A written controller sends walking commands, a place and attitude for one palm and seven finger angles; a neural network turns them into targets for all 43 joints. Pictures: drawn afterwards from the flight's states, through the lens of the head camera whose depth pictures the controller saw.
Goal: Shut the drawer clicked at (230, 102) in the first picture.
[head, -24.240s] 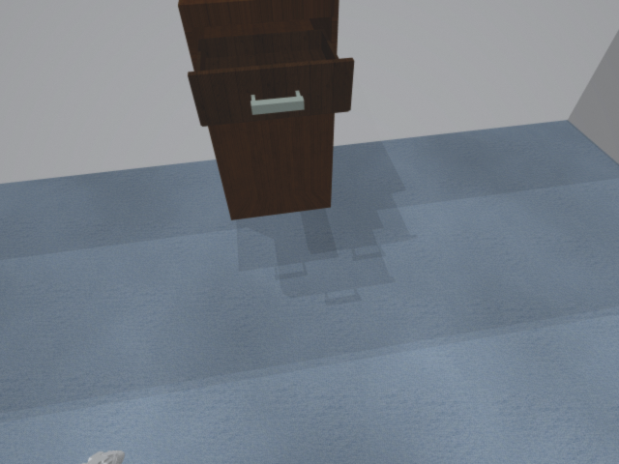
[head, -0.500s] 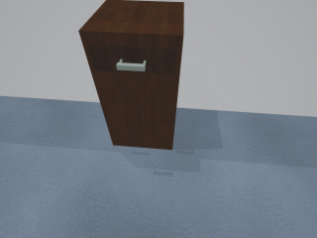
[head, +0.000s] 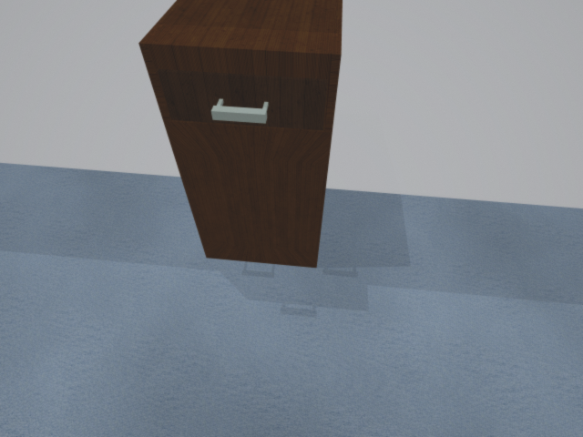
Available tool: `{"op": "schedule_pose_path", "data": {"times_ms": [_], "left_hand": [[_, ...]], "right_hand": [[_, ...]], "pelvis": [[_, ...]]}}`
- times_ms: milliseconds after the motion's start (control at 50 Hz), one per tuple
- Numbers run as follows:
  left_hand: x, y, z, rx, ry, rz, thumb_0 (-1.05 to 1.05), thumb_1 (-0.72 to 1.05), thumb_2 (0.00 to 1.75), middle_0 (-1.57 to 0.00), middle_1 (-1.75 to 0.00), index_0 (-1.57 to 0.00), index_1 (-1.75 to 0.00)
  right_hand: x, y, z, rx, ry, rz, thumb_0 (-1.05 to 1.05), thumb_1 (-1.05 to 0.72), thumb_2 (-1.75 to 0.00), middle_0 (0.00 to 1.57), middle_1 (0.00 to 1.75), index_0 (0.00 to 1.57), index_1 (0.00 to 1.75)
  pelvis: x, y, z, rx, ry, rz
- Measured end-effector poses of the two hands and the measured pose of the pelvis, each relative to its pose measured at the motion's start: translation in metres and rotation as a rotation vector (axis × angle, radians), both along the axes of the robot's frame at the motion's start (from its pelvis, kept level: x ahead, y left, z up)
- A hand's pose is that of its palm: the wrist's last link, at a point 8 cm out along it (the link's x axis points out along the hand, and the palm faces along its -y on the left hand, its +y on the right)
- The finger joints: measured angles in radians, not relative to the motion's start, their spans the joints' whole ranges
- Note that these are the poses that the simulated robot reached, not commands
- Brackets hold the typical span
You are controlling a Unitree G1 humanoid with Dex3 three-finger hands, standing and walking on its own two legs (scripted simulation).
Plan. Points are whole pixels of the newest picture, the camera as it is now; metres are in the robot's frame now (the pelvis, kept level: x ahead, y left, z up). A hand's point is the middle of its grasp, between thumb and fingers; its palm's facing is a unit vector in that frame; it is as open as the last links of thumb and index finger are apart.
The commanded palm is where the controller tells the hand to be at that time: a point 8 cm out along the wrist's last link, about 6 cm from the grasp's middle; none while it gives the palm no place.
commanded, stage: look to check the result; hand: left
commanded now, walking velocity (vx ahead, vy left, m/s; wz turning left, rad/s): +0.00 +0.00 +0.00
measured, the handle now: (241, 109) +0.83 +0.18 -0.02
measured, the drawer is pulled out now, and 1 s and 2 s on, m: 0.00 0.00 0.00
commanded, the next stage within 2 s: stand and wait in 0.18 s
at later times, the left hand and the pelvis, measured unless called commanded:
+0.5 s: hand out of the picture +0.00 +0.16 -0.17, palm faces +0.05 -0.98 -0.18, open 7.4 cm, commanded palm none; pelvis +0.01 +0.00 +0.00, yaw +0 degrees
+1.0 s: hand out of the picture -0.01 +0.16 -0.17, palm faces +0.04 -0.98 -0.18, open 7.4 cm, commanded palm none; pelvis +0.01 +0.00 +0.00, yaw -1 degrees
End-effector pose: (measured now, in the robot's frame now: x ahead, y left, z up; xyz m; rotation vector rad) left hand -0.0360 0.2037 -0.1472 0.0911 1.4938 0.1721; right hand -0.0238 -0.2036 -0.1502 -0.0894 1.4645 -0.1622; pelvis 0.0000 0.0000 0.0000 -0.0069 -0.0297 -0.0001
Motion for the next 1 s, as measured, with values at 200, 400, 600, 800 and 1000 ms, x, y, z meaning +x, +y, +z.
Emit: {"op": "schedule_pose_path", "data": {"times_ms": [200, 400, 600, 800, 1000], "left_hand": [[0.014, 0.003, 0.001, 0.004, -0.022, -0.007, 0.0, 0.91, 0.9, -0.2, -0.3, -0.2, -0.3], [0.026, 0.007, 0.002, 0.016, -0.046, -0.017, 0.0, 0.91, 0.9, -0.2, -0.3, -0.2, -0.3], [0.029, 0.007, 0.003, 0.021, -0.04, -0.022, 0.0, 0.91, 0.9, -0.2, -0.3, -0.2, -0.3], [0.026, 0.004, 0.004, 0.019, -0.029, -0.021, 0.0, 0.91, 0.9, -0.2, -0.3, -0.2, -0.3], [0.026, 0.001, 0.004, 0.017, -0.03, -0.019, 0.0, 0.91, 0.9, -0.2, -0.3, -0.2, -0.3]], "right_hand": [[0.013, -0.003, 0.0, -0.009, -0.017, 0.007, 0.01, -0.92, -0.89, 0.2, 0.3, 0.2, 0.29], [0.016, -0.003, 0.0, -0.007, -0.02, 0.005, 0.01, -0.92, -0.89, 0.2, 0.3, 0.2, 0.29], [0.015, -0.003, 0.0, -0.001, -0.013, -0.001, 0.01, -0.91, -0.89, 0.2, 0.3, 0.2, 0.29], [0.016, -0.004, 0.0, 0.0, -0.01, -0.003, 0.01, -0.91, -0.89, 0.2, 0.3, 0.2, 0.29], [0.019, -0.008, 0.0, -0.003, -0.016, -0.005, 0.01, -0.91, -0.89, 0.2, 0.3, 0.2, 0.29]], "pelvis": [[0.006, 0.001, 0.001, 0.004, -0.001, -0.003], [0.009, 0.001, 0.001, 0.006, -0.002, -0.004], [0.011, 0.0, 0.001, 0.007, -0.001, -0.008], [0.013, -0.002, 0.002, 0.008, 0.0, -0.01], [0.015, -0.004, 0.002, 0.01, -0.001, -0.012]]}}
